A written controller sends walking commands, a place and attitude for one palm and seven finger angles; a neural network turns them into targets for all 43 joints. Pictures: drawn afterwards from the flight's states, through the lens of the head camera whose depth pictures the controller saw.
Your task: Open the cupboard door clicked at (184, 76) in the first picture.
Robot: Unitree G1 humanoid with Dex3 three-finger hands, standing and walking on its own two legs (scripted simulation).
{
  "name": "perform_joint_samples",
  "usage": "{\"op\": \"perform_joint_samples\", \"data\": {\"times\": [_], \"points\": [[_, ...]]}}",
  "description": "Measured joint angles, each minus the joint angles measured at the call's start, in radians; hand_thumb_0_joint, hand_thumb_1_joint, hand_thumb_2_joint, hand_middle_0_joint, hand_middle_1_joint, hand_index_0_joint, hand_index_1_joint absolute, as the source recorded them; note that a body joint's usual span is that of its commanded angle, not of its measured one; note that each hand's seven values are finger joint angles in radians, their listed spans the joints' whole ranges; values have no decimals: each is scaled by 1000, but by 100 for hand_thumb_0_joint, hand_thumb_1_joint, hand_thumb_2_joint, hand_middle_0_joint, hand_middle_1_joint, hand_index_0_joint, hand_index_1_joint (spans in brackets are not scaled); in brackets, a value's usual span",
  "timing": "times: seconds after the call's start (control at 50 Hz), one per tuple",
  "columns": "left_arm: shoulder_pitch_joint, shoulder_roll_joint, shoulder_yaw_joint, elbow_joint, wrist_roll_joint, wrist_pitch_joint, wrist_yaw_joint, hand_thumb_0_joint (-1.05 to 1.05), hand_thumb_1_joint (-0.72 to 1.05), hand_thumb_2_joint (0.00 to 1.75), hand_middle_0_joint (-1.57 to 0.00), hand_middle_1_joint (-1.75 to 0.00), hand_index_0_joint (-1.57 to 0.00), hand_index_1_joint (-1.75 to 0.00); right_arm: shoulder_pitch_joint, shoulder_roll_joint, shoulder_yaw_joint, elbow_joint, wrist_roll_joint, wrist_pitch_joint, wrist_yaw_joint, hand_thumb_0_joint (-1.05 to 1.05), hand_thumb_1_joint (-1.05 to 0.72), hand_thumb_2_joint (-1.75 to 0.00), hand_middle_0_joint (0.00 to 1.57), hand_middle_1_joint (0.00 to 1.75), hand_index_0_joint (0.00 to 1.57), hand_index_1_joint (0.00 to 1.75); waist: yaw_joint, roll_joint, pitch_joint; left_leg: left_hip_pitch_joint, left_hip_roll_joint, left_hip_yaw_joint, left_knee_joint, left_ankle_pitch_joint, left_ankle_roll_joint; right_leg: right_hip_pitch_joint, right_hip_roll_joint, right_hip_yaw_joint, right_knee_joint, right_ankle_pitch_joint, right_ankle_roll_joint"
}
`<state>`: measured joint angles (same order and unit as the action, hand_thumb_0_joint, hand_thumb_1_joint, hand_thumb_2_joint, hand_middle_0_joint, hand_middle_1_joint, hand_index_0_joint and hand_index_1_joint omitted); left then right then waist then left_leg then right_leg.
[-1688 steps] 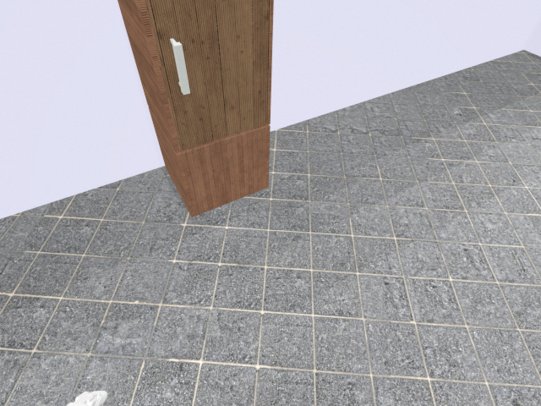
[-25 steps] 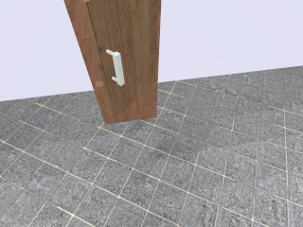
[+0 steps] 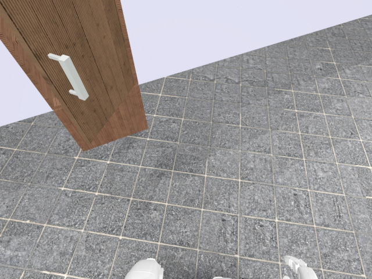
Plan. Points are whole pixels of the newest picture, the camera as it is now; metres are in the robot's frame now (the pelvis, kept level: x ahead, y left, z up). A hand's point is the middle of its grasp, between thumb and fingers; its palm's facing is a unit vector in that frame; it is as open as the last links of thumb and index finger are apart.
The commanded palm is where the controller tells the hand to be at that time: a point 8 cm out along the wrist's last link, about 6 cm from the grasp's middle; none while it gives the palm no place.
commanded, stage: walk to a spot facing it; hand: left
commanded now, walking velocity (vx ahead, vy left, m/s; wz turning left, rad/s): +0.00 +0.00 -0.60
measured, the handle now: (69, 77) +0.62 +0.41 -0.01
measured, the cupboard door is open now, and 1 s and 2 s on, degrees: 43 43 43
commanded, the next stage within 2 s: turn to face it in 1.96 s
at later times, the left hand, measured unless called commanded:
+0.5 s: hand (128, 252) +0.18 +0.16 -0.16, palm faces -0.28 -0.92 -0.29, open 7.4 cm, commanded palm none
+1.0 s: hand (177, 184) +0.36 +0.06 -0.16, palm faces -0.55 -0.81 -0.19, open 7.4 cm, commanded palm none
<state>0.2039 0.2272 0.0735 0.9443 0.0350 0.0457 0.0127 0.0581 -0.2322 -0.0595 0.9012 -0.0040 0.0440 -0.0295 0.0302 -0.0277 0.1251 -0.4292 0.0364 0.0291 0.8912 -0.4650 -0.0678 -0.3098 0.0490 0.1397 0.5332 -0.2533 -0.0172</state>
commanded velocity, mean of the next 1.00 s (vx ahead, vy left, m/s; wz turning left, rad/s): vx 0.21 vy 0.00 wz -0.57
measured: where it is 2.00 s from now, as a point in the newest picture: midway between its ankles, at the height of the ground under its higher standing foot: (267, 211)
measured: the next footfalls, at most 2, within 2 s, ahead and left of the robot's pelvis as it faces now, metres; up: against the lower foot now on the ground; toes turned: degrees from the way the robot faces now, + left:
left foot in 0.10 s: +0.04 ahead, +0.14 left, +0.00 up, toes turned -2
right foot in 0.42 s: +0.01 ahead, -0.14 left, +0.00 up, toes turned -17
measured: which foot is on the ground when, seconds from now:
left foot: up 0.00-0.08, down 0.10-0.42, up 0.44-0.76, down 0.78-1.00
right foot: down 0.00-0.08, up 0.10-0.40, down 0.42-0.78, up 0.80-1.00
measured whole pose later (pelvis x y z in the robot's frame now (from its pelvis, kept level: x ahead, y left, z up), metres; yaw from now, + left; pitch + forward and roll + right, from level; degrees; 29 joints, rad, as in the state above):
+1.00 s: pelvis +0.17 -0.06 +0.01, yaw -35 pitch +3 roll -1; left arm 0.15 0.26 0.09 0.93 0.04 0.02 -0.06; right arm 0.33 -0.17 -0.01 0.95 -0.04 -0.06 -0.02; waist 0.00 -0.03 0.07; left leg -0.15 0.09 0.17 0.39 -0.29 -0.02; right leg -0.59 -0.05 -0.05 1.11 -0.27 0.00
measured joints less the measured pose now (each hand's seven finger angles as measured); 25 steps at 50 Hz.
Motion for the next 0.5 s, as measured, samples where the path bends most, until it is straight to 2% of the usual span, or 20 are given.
{"op": "perform_joint_samples", "data": {"times": [0.06, 0.08, 0.1, 0.14, 0.2, 0.24, 0.28, 0.36, 0.4, 0.42, 0.46, 0.5], "points": [[4, 5, 3, -1, -3, 8, -4, 0, 90, 90, -20, -30, -20, -30, -14, 7, 8, -25, 4, -16, -3, 1, -91, -90, 20, 29, 20, 30, 3, -14, -14, 74, -16, -12, -200, 89, 7, -16, 17, 36, 14, -2, 16], [9, 5, 4, -4, -7, 13, -5, 0, 90, 90, -20, -30, -20, -30, -8, 5, 13, -34, 4, -25, -4, 0, -91, -90, 20, 29, 20, 30, 0, -6, -27, 112, -8, -19, -296, 127, 17, -30, 32, 41, 34, -11, 23], [5, 7, 4, -6, -12, 19, -9, 0, 90, 90, -20, -30, -20, -30, 0, 3, 15, -40, -2, -35, -6, 0, -91, -90, 20, 29, 20, 30, -5, 3, -35, 123, 4, -29, -336, 155, 39, -56, 42, 30, 87, -71, 25], [-26, 26, 10, -8, -13, 30, -18, 0, 90, 90, -20, -30, -20, -30, 14, 17, 26, -39, -16, -40, -11, 0, -91, -90, 20, 29, 20, 30, -1, -18, -19, 123, 5, -13, -309, 151, 57, -119, 28, -12, 283, -210, 39], [-58, 47, 21, -27, -7, 28, -32, 0, 90, 90, -20, -30, -20, -30, 58, 34, 42, -32, -29, -37, -11, 0, -91, -90, 20, 29, 21, 30, 4, -22, -10, 152, 34, 0, -347, 163, 51, -193, 3, -88, 524, -238, 62], [-74, 53, 24, -44, -9, 26, -39, 0, 90, 90, -20, -30, -20, -30, 85, 37, 47, -26, -32, -32, -11, 0, -91, -90, 20, 29, 21, 30, 6, -12, -6, 169, 54, 11, -379, 177, 44, -207, -21, -124, 567, -224, 71], [-83, 54, 22, -58, -10, 24, -46, 0, 90, 90, -20, -30, -20, -30, 107, 34, 46, -20, -34, -27, -9, 0, -91, -90, 20, 29, 21, 30, 3, 3, -2, 180, 75, 29, -393, 181, 36, -191, -44, -151, 516, -214, 75], [-92, 52, 12, -64, -12, 20, -54, 0, 91, 90, -19, -30, -19, -30, 140, 18, 36, -11, -33, -23, 0, 0, -91, -90, 21, 30, 21, 30, -15, 30, 1, 188, 109, 81, -368, 151, 14, -101, -64, -188, 287, -187, 62], [-89, 53, 6, -66, -13, 12, -57, 0, 90, 90, -19, -30, -19, -30, 162, 3, 29, -8, -28, -20, 4, 1, -91, -90, 21, 30, 21, 30, -25, 42, -4, 179, 126, 105, -313, 114, -2, -25, -60, -204, 122, -93, 43], [-82, 59, 2, -70, -11, 2, -56, 0, 90, 90, -19, -30, -20, -30, 176, -4, 25, -8, -22, -17, 7, 1, -91, -90, 21, 30, 21, 30, -29, 35, -16, 154, 126, 121, -251, 88, -4, 9, -66, -192, 49, -51, 19], [-82, 40, -1, -60, -11, -14, -42, 0, 90, 90, -19, -30, -20, -30, 164, -31, 15, 11, -15, 6, 6, 1, -91, -90, 20, 30, 21, 30, -33, 64, -4, 81, 118, 64, -40, -53, -2, -1, -44, -176, 90, -91, -3], [-67, 24, -6, -59, -11, -20, -29, 0, 90, 90, -20, -30, -20, -30, 154, -44, 7, 25, -13, 17, 7, 1, -91, -90, 20, 29, 21, 30, -36, 68, 2, 10, 88, 28, 125, -76, -1, 18, -37, -157, 82, -101, -9]]}}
